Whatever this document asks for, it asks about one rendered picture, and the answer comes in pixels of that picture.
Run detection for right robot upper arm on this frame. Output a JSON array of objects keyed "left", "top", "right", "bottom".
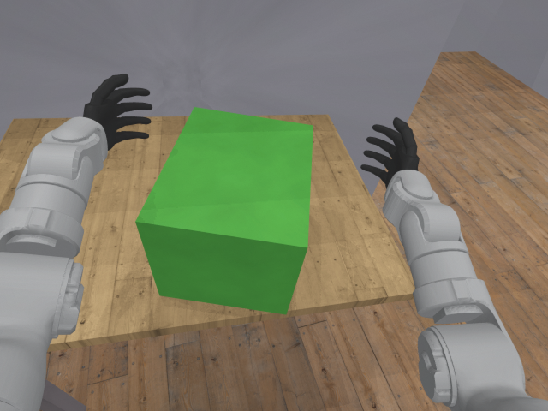
[{"left": 418, "top": 322, "right": 548, "bottom": 411}]

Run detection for left robot hand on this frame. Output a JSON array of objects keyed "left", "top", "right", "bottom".
[{"left": 83, "top": 74, "right": 152, "bottom": 151}]

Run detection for right robot forearm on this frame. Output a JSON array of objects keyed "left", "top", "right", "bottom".
[{"left": 382, "top": 170, "right": 525, "bottom": 390}]

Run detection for right robot hand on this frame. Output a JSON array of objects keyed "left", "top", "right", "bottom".
[{"left": 361, "top": 117, "right": 420, "bottom": 189}]

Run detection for table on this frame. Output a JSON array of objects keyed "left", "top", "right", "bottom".
[{"left": 0, "top": 115, "right": 415, "bottom": 411}]

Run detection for carton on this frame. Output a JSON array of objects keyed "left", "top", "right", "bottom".
[{"left": 135, "top": 107, "right": 313, "bottom": 314}]

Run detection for left robot upper arm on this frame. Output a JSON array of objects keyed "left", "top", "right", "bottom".
[{"left": 0, "top": 252, "right": 84, "bottom": 411}]

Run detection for left robot forearm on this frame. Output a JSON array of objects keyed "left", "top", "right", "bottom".
[{"left": 0, "top": 117, "right": 108, "bottom": 259}]

